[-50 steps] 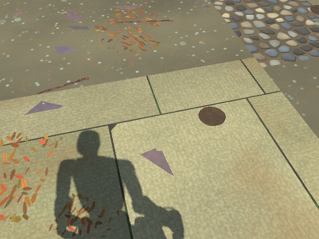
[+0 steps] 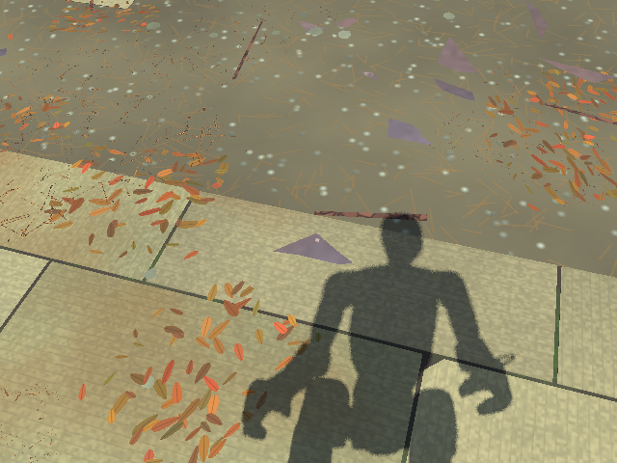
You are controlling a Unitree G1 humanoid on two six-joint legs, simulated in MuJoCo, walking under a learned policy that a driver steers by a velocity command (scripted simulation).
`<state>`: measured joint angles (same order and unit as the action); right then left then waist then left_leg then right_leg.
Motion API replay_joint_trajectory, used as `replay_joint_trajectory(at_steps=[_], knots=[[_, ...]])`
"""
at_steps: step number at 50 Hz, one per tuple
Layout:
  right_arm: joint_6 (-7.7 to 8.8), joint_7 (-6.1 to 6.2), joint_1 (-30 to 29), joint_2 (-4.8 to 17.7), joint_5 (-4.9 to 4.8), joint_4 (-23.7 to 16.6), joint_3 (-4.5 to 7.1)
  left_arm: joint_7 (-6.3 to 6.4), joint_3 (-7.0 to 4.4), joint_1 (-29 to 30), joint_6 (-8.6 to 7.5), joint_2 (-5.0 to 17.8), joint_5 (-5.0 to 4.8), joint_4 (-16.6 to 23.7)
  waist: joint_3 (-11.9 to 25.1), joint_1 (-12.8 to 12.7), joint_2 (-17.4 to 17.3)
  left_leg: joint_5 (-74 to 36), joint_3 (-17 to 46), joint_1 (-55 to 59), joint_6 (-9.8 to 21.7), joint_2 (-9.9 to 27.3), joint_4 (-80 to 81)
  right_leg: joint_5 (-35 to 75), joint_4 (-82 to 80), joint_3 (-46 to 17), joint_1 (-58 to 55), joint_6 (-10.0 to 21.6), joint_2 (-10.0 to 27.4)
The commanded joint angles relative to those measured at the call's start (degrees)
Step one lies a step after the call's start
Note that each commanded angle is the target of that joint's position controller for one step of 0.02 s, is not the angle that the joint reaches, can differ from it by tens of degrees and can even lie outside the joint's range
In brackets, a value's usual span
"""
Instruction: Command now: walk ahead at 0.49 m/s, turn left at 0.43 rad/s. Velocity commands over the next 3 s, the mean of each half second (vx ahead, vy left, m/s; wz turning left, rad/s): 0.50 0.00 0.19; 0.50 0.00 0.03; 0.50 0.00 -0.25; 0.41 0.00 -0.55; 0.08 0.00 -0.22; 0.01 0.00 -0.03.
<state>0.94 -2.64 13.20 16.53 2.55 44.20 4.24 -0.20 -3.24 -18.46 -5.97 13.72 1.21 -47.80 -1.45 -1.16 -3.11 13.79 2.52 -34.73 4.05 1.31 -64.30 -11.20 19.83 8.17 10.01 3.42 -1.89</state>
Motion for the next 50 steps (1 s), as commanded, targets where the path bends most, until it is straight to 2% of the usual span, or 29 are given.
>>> replay_joint_trajectory(at_steps=[1,5,7,10,11,12,13,14,15,16,17,18,19,21,23,25,29,33,36,38,39,40,41,42,43,44,45,47,50], knots=[[0.22,-0.72,-0.3,-0.7,0.02,-3.6,-0.76,-0.5,-0.41,-1.8,-1.48,4.1,0.09,1.4,-0.8,1.5,6.7,-5.7,2.6,-5.6,-0.6,1.7,3.9,11.9,-12.1,-11.0,-1.7,7.3,16.0],[1.02,-1.35,-9.3,-1.9,-0.23,-5.8,-2.17,-0.68,-0.24,-3.9,-1.16,5.0,-0.38,-0.4,-2.1,0.0,7.1,-13.2,-3.2,0.2,-0.9,0.9,20.4,16.9,-12.1,-4.1,-0.6,5.6,13.2],[1.21,-1.51,-13.2,-1.8,-0.33,-6.7,-2.56,-0.41,-0.36,-6.7,-0.73,6.3,-0.48,-1.9,-2.7,-1.3,7.2,-12.3,-5.7,2.3,-0.5,0.9,25.1,18.0,-11.8,-4.1,-3.0,5.8,14.3],[1.52,-0.82,-15.1,-0.8,-0.02,-7.3,-2.53,-0.01,-0.46,-9.9,0.45,7.6,-0.3,-4.3,-3.1,-1.6,7.5,-5.6,-7.4,3.6,1.3,-0.2,30.1,26.0,-7.8,-4.7,-10.3,5.9,16.6],[1.75,-0.47,-13.8,-0.4,0.18,-6.8,-2.38,0.14,-0.48,-10.3,0.87,8.1,-0.3,-4.9,-2.2,-0.8,8.0,-2.8,-8.2,6.5,2.3,-1.6,31.8,33.5,-4.3,-4.2,-11.9,5.6,16.7],[2.16,-0.08,-9.4,0.1,0.38,-5.2,-2.03,0.26,-0.46,-10.5,1.29,8.5,-0.39,-5.5,0.3,1.3,8.3,-2.0,-8.9,12.5,3.4,-3.5,34.5,41.1,2.1,-3.2,-12.7,5.1,16.2],[2.86,0.48,-0.6,1.4,0.88,-1.9,-1.3,0.37,-0.21,-10.6,1.68,8.2,-0.68,-5.9,5.3,5.1,6.8,-4.1,-9.1,24.3,4.9,-4.8,37.8,42.1,12.4,-1.0,-9.9,3.9,14.3],[3.32,1.27,9.7,5.2,1.95,0.8,-0.02,0.4,0.43,-9.5,1.6,6.7,-0.93,-4.2,12.2,9.3,3.6,0.0,0.8,39.9,7.6,4.1,37.9,26.9,26.7,0.1,1.1,2.6,12.5],[3.21,2.1,14.3,11.6,1.83,1.6,1.53,-0.58,2.03,-13.1,1.33,-0.1,-2.29,-1.1,19.9,8.0,-11.0,1.8,29.8,58.6,15.8,23.0,42.1,-13.5,48.5,1.4,24.6,-0.2,2.7],[2.48,2.56,14.5,10.2,-0.73,1.8,1.67,0.01,-0.02,-8.6,1.53,6.7,-1.04,-1.7,18.5,9.1,-4.0,-2.2,34.3,55.2,15.7,22.4,46.1,-18.0,54.8,-6.9,30.5,0.2,2.3],[2.6,2.58,9.6,7.8,-1.3,2.2,0.93,-0.11,-0.25,-3.9,1.29,6.7,-1.14,0.0,10.2,6.7,-2.0,-7.5,24.1,48.5,13.8,19.3,46.5,-12.7,54.2,-8.7,32.7,0.9,5.2],[3.01,2.26,6.2,4.6,-1.32,2.2,0.17,-0.3,0.15,-2.5,0.93,5.4,-1.2,0.0,6.2,4.6,0.1,-12.5,18.3,40.8,11.9,16.7,48.3,-9.0,50.4,-9.0,30.1,0.9,6.7],[3.43,2.15,4.1,2.8,-1.45,2.4,-0.32,-0.41,0.11,-2.7,1.42,4.6,-0.69,-0.7,3.5,2.5,0.5,-14.9,13.8,35.3,9.8,14.1,50.1,-7.6,47.2,-9.0,27.0,0.5,7.8],[4.13,2.17,3.1,0.5,-1.64,3.3,-0.98,-1.03,0.28,-5.3,3.12,2.8,0.62,-2.2,2.2,-0.1,-0.5,-16.8,8.9,29.0,8.4,11.3,53.0,-6.3,44.3,-8.5,21.8,-0.6,8.0],[4.86,2.2,5.1,1.4,-2.11,4.9,-0.75,-1.69,0.16,-3.8,3.89,2.1,1.01,-1.8,0.8,-0.9,-0.2,-18.9,6.6,27.7,9.0,10.5,55.1,-3.9,42.4,-7.8,22.9,-1.4,8.0],[5.07,2.21,7.1,2.0,-2.2,6.4,-0.59,-1.99,0.15,1.3,4.12,2.0,1.14,-0.2,-1.4,-0.4,-0.2,-18.2,4.8,27.4,9.2,10.0,57.2,0.7,38.8,-7.3,26.4,-2.2,8.9],[5.05,2.07,10.4,2.0,-2.08,8.5,-0.84,-2.09,0.74,11.0,3.92,1.6,0.58,2.6,-3.5,1.6,-0.3,-20.6,1.2,28.6,8.2,8.3,57.9,9.2,26.7,-5.8,27.3,-2.7,8.4],[4.96,2.47,14.4,3.3,-1.73,10.9,-0.77,-1.92,1.04,17.8,3.76,2.2,0.24,4.5,-4.7,3.5,-0.5,-22.5,0.4,33.5,7.5,9.7,57.1,11.4,18.4,-4.5,25.7,-1.3,6.7],[4.61,3.09,15.2,4.1,-1.31,12.4,-0.64,-1.7,0.73,19.3,3.35,3.2,0.39,5.5,-5.4,3.2,-0.2,-27.6,0.5,38.8,7.0,11.8,54.2,6.7,14.8,-4.2,24.9,1.0,5.6],[4.45,3.4,13.7,5.0,-1.09,12.9,-0.47,-1.2,0.16,14.5,2.79,3.9,0.43,4.1,-2.9,0.6,-0.7,-41.1,-0.9,39.8,5.6,11.5,47.1,2.1,12.3,-2.7,16.6,2.9,2.7],[4.18,3.4,12.7,5.4,-1.13,13.2,-0.38,-0.76,-0.43,7.0,2.32,4.6,0.6,1.6,0.9,-2.8,0.2,-46.5,-2.6,38.8,4.7,9.9,37.9,2.4,9.3,-1.5,7.5,4.0,0.5],[4.12,3.36,12.8,4.5,-1.21,12.9,-0.77,-0.13,-1.47,-3.5,1.67,7.0,1.37,-2.0,7.1,-6.4,2.2,-40.4,-4.4,31.9,3.6,7.0,25.0,2.3,8.6,-4.2,-6.8,5.9,2.5],[4.17,3.01,16.0,0.1,-2.92,10.9,-1.92,0.46,-3.03,-11.5,1.27,13.1,2.7,-3.0,15.3,-7.1,11.6,-16.8,-7.9,14.9,1.3,0.8,4.0,-6.0,5.9,-25.9,-23.4,10.6,18.6],[4.36,2.71,18.9,0.3,-3.0,11.5,-1.38,-0.15,-3.43,-11.1,2.06,14.5,0.99,-3.5,19.7,-5.1,18.7,16.0,-2.8,3.2,0.8,-7.1,-9.4,-6.3,-4.0,-48.7,-27.9,15.2,26.2],[4.13,2.8,14.3,3.1,-1.97,10.9,-0.6,-0.35,-2.9,-4.3,2.41,11.9,-0.37,-2.7,11.1,-2.7,11.0,11.9,1.4,-1.4,1.6,-2.5,-12.3,-9.3,-4.8,-41.8,-20.8,13.7,23.9],[4.39,2.45,9.8,2.6,-1.74,9.9,-0.74,-0.52,-1.85,0.5,2.16,7.7,-0.6,-1.8,4.6,-1.7,6.0,6.7,0.9,-1.6,1.7,0.0,-10.0,-7.4,-6.1,-33.9,-12.6,12.4,21.9],[4.35,2.26,8.1,1.1,-1.76,9.7,-0.92,-0.59,-1.12,2.7,1.79,5.1,-0.34,-2.0,1.2,0.0,4.5,3.6,0.4,0.4,1.7,2.2,-6.0,-3.3,-8.2,-28.1,-6.6,10.3,19.0],[2.86,1.68,9.3,-0.7,-0.34,10.4,-1.18,-0.37,-0.26,2.6,0.99,2.6,-0.38,-3.6,0.0,2.5,6.5,1.6,-0.2,5.4,0.6,3.7,-1.8,4.3,-10.0,-20.7,-0.7,8.0,15.4],[1.71,1.02,6.8,-1.7,-0.31,9.7,-1.27,-0.31,-0.49,-1.7,-0.14,3.9,-0.74,-6.1,-0.8,3.1,6.0,-1.5,-1.9,3.4,-0.7,4.3,1.3,11.2,-11.8,-16.3,-0.5,8.7,14.1]])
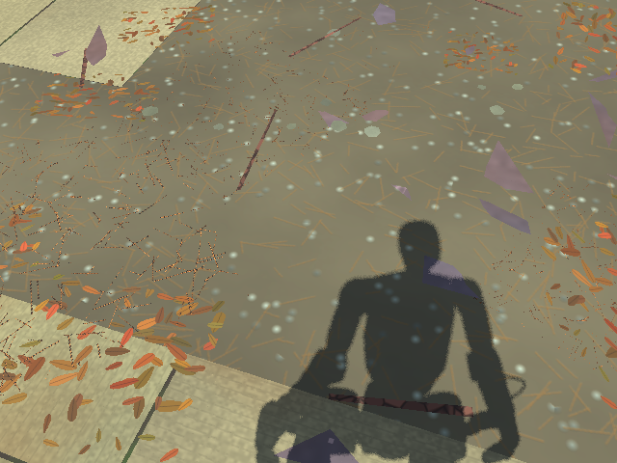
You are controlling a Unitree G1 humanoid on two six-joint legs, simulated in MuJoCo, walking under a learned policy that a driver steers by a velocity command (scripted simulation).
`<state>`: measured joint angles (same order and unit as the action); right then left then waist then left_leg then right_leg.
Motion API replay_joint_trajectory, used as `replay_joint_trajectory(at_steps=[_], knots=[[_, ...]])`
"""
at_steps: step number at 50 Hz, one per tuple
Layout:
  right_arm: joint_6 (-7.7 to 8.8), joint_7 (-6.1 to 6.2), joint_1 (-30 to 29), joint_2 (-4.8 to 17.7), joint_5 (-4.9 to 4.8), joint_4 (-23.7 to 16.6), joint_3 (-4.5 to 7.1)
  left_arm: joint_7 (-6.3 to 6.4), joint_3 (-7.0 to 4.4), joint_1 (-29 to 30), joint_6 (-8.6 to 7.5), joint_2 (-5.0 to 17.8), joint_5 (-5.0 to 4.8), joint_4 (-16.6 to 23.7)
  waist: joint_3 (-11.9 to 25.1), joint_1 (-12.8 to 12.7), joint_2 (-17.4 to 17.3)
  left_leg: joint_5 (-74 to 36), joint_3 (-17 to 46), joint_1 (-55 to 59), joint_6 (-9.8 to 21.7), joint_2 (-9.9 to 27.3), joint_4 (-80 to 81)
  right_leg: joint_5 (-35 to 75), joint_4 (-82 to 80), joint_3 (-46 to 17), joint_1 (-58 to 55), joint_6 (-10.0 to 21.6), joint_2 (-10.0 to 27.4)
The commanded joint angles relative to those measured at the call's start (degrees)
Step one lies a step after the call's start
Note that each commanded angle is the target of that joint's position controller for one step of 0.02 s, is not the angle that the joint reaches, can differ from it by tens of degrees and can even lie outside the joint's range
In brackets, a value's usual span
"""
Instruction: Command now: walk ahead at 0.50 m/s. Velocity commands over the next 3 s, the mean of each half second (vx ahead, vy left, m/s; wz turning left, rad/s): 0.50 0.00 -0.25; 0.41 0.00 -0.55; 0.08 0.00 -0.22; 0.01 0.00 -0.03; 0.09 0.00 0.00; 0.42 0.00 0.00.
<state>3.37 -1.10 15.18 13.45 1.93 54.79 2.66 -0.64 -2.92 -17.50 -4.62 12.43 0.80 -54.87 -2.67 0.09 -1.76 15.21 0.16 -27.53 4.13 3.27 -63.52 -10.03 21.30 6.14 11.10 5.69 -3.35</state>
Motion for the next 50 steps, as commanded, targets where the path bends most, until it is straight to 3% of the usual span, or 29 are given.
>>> replay_joint_trajectory(at_steps=[1,7,12,14,16,17,18,19,20,21,22,24,27,29,34,38,40,42,43,44,45,46,47,48,49,50], knots=[[-0.92,-0.6,2.2,1.5,0.3,-1.7,0.28,0.16,-0.87,-3.6,-1.56,5.6,-0.35,0.5,-0.5,1.5,4.6,-5.0,-0.1,-6.0,-1.3,2.8,2.5,10.1,-14.2,-13.3,-2.1,6.5,15.2],[-0.76,-0.78,-12.5,0.8,-0.34,-6.1,-0.52,0.37,-0.19,-9.8,-1.38,4.9,-0.5,-2.1,-3.3,-1.9,4.7,-15.0,-3.0,-9.0,-3.3,2.1,20.6,16.8,-14.5,-10.1,-5.7,5.6,13.0],[-0.13,-0.45,-18.9,1.7,-0.68,-8.7,-0.61,1.13,-0.39,-13.0,-0.73,6.2,0.16,-3.4,-3.4,-3.6,5.5,-13.5,-2.9,-8.0,-3.2,-0.1,28.4,23.2,-9.8,-13.2,-12.7,6.5,14.8],[0.53,-0.27,-18.1,2.8,-0.88,-9.2,-0.32,1.45,-0.73,-11.6,-0.46,7.1,0.52,-3.3,-2.9,-2.3,5.9,-9.6,-2.4,-4.6,-2.2,-1.0,31.0,26.8,-6.8,-14.5,-14.0,5.9,15.5],[1.49,0.38,-9.4,4.5,-0.87,-6.9,0.56,1.4,-1.12,-9.0,-0.35,8.1,0.47,-2.8,0.8,1.8,5.7,-6.4,-3.2,8.2,-0.6,-3.7,35.6,34.9,2.1,-14.0,-12.1,4.2,14.1],[2.29,1.07,0.0,6.5,-0.14,-4.1,1.51,1.14,-0.99,-8.1,-0.41,7.4,0.11,-2.4,6.3,5.6,3.0,-8.2,-2.0,21.4,1.0,-2.5,38.2,32.4,13.3,-11.7,-7.4,3.0,10.8],[2.82,1.99,10.0,11.6,1.41,-3.4,2.81,0.97,-0.34,-7.8,-0.61,4.9,-0.52,0.0,15.2,8.6,-3.0,-1.4,12.3,35.9,3.8,11.5,39.2,14.4,30.2,-9.0,3.1,1.9,6.8],[2.09,1.73,9.7,15.9,1.48,-3.7,3.9,1.16,0.43,-14.4,-0.14,-0.5,-2.59,1.1,20.9,4.8,-15.8,2.7,35.5,46.9,10.0,24.3,46.1,-21.0,46.4,-5.1,21.6,0.2,-1.7],[1.23,1.51,5.0,10.3,0.27,-5.0,2.92,1.54,-1.02,-11.3,0.71,5.8,-0.89,0.0,15.2,3.8,-5.2,8.0,34.4,40.3,8.6,21.4,48.0,-18.1,50.8,-9.4,25.1,1.0,2.6],[1.33,1.39,0.1,6.2,-0.16,-5.6,1.77,1.02,-1.43,-7.5,0.81,5.7,-0.58,0.6,7.7,2.3,-1.5,6.8,25.1,32.3,6.9,18.8,49.3,-12.3,49.7,-9.9,25.2,1.0,4.8],[1.64,1.27,-2.1,4.4,-0.14,-5.6,1.32,0.61,-1.28,-5.7,0.94,4.1,-0.46,1.0,4.3,1.2,-0.8,0.7,18.3,26.4,5.7,16.4,51.3,-8.9,47.9,-9.6,23.6,0.5,6.6],[2.32,1.77,-1.9,2.5,-0.62,-4.5,0.78,-0.33,-1.5,-5.3,2.39,3.0,0.8,1.2,1.9,-0.8,-3.2,-5.9,9.2,20.7,3.6,12.9,53.2,-6.8,45.6,-8.9,20.9,-0.6,8.3],[3.73,1.85,1.4,2.9,-1.33,-2.9,0.93,-1.24,-1.48,-2.1,3.93,1.7,1.01,2.9,1.2,-1.7,-3.0,-13.3,2.8,20.1,3.8,12.5,54.8,-3.0,45.0,-7.9,23.3,-1.6,8.9],[4.0,1.86,3.0,3.5,-1.14,-2.3,1.1,-1.69,-1.41,1.9,4.37,1.8,1.11,4.5,0.2,-1.4,-2.4,-15.2,-0.6,20.8,4.1,12.2,55.6,0.9,43.2,-7.4,26.9,-2.2,9.5],[3.88,1.89,5.5,4.2,-0.79,-1.2,1.1,-2.77,-0.47,12.5,4.2,1.5,0.93,8.7,-2.4,0.1,-2.2,-19.9,-8.4,22.0,3.7,10.7,55.8,9.9,27.5,-4.2,27.1,-2.6,8.9],[3.25,2.39,9.2,6.1,-0.7,0.0,1.62,-3.35,-0.09,18.8,4.14,2.1,1.27,11.5,-3.6,1.8,-2.2,-24.3,-11.8,27.9,3.4,12.8,54.2,7.8,18.9,-0.2,25.0,-0.5,7.8],[2.32,2.85,9.3,6.7,-0.7,0.4,1.75,-3.21,-0.19,18.4,3.84,2.2,1.7,11.8,-3.6,1.1,-2.2,-40.1,-14.4,30.7,2.6,12.8,48.3,3.9,15.8,2.0,22.2,0.9,5.4],[1.29,3.33,8.8,8.6,-0.92,0.4,2.36,-2.59,-0.79,11.8,3.32,3.3,2.0,10.0,0.6,-1.3,-4.0,-57.2,-15.7,32.1,1.5,12.1,36.2,-0.4,13.9,4.0,14.4,2.8,0.8],[0.67,3.33,8.4,9.2,-1.24,0.1,2.58,-2.14,-1.46,5.6,2.65,4.4,2.11,8.2,4.5,-3.6,-3.8,-56.1,-15.9,30.7,0.8,11.7,26.2,0.8,10.7,3.5,7.3,4.1,-1.2],[0.41,3.06,7.7,9.3,-1.73,-0.6,2.6,-1.3,-2.61,-1.7,1.82,6.9,2.75,6.0,9.3,-7.4,-0.7,-43.3,-16.5,24.2,-1.6,9.9,11.8,9.4,4.7,0.4,-4.3,6.0,-0.4],[0.41,2.73,9.8,4.1,-1.18,-3.1,1.59,-0.5,-4.01,-3.4,1.33,13.3,2.6,5.6,14.5,-4.5,8.7,5.6,-15.5,7.9,-3.8,4.9,-4.9,33.4,9.8,-16.2,-19.2,8.6,15.3],[-0.06,2.49,12.0,4.4,-2.46,-6.0,1.71,-0.19,-5.37,-4.2,2.3,18.7,0.79,7.7,23.7,-4.2,14.4,23.8,-6.6,-6.3,-6.2,-4.7,-21.6,49.4,6.2,-40.4,-30.1,20.4,27.0],[-0.18,2.5,6.6,6.3,-1.72,-6.1,1.91,0.48,-4.99,-3.6,3.35,16.3,-0.38,8.2,20.5,-4.9,3.6,17.0,-0.1,-9.4,-6.0,-0.7,-20.8,50.2,4.1,-32.4,-25.9,18.4,24.4],[0.17,2.47,3.3,4.8,-2.1,-7.2,1.4,0.92,-4.2,0.7,3.57,13.3,-0.85,8.6,13.0,-3.8,4.0,11.5,-0.1,-10.0,-5.9,0.6,-17.9,48.6,2.5,-26.5,-17.9,16.8,22.1],[0.13,2.64,2.7,4.7,-1.44,-6.6,1.42,1.05,-3.38,4.0,3.68,10.1,-1.01,8.8,8.1,-1.5,1.0,8.7,0.5,-8.4,-6.0,2.3,-12.9,45.1,0.5,-22.8,-11.2,13.7,18.3],[-0.74,2.6,3.2,5.0,-0.3,-6.6,1.55,1.36,-2.78,5.7,3.71,8.2,-1.49,9.1,6.5,0.2,1.4,7.7,0.8,-5.8,-6.3,2.9,-9.7,43.4,-0.7,-20.0,-6.6,12.0,16.0]])
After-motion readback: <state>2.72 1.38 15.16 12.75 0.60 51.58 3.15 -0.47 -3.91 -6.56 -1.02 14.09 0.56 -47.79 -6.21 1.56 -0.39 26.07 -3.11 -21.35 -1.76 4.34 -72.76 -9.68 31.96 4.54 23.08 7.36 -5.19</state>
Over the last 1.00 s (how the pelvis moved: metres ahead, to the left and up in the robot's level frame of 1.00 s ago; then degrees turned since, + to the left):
0.55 0.01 0.00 4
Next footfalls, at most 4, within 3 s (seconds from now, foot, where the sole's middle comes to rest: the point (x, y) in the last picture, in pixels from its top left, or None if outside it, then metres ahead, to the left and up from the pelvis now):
0.34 left None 0.36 0.12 -0.78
0.88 right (402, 429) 0.56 -0.15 -0.78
1.46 left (326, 392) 0.65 0.02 -0.78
2.60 right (430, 408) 0.61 -0.21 -0.78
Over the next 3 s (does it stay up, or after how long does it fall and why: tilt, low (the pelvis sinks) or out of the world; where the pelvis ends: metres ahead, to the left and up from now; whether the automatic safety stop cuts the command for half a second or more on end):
stays up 0.76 -0.22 -0.01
